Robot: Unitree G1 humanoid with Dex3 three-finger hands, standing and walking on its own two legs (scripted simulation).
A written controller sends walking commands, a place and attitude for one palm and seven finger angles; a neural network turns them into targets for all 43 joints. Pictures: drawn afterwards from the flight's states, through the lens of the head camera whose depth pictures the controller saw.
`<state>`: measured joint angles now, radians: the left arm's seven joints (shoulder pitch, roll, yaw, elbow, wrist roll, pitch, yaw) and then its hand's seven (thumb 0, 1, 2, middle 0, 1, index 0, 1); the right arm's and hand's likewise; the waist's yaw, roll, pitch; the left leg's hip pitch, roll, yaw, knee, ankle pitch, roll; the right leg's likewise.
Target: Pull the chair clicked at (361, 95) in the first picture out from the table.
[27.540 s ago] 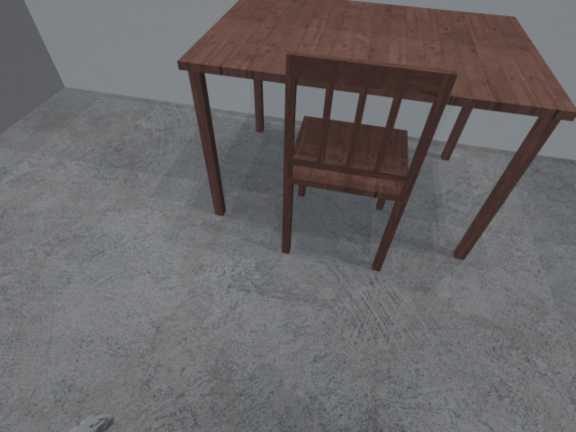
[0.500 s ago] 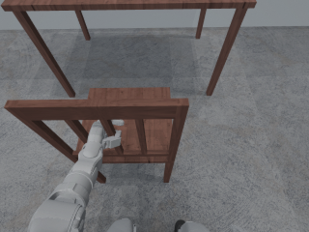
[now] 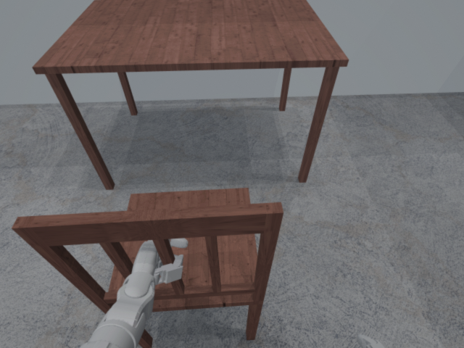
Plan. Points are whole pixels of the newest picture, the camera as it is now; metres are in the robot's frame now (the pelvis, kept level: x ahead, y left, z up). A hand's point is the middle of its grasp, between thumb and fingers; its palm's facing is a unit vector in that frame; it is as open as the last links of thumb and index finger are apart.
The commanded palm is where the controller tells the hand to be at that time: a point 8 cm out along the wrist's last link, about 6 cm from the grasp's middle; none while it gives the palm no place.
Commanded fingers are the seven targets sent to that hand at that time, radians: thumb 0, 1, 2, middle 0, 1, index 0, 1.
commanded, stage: stop walking, hand still on the chair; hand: left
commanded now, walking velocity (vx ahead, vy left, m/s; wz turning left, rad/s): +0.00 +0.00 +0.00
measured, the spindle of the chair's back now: (171, 267) +0.30 +0.14 -0.10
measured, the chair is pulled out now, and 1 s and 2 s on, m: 0.65 0.66 0.66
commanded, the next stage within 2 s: open the thumb and straighten the fingers in 0.62 s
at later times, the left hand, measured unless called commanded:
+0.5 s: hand (176, 268) +0.28 +0.12 -0.06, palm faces +0.00 -0.98 -0.18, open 5.4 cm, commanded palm +0.26 +0.17 -0.05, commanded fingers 0.00 0.90 0.90 -0.50 -1.45 -0.50 -1.45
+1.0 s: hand (173, 262) +0.29 +0.13 -0.05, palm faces +0.00 -0.99 -0.17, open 8.8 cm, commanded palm +0.27 +0.18 -0.03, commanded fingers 0.00 -0.55 0.20 -0.38 -1.09 -0.38 -1.09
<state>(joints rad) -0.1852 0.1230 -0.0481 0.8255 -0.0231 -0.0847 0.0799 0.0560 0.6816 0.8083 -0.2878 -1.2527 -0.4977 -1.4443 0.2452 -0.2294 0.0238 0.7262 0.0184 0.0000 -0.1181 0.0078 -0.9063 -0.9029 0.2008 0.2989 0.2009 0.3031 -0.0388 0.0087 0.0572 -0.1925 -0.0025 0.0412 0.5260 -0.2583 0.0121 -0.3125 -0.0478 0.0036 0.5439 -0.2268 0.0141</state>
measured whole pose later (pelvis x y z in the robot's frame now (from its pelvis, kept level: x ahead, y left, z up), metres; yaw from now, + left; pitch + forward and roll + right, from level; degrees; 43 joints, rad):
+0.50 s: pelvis +0.03 -0.01 +0.01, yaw +0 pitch -2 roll +1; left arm 0.00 0.12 -0.08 0.64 -0.02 -0.09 0.09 0.07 0.68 0.84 -0.29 -1.26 -0.50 -1.44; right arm 0.19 -0.22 0.03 0.69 0.02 -0.01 -0.12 0.01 -0.90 -0.90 0.20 0.30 0.20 0.30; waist -0.01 0.01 0.04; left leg -0.13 0.00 0.04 0.42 -0.26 -0.01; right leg -0.26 -0.04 0.00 0.45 -0.16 0.02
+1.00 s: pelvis +0.03 -0.01 -0.01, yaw +2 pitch +5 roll +0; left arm 0.06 0.17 -0.06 0.36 -0.06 0.06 0.05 0.02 0.12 0.53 -0.42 -1.36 -0.49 -1.42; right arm 0.23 -0.25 0.02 0.61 0.04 -0.05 -0.04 0.01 -0.90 -0.90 0.20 0.30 0.20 0.30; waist -0.05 0.02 -0.04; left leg -0.37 0.01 0.00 0.63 -0.34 -0.01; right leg -0.47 -0.04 -0.03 0.62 -0.23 0.01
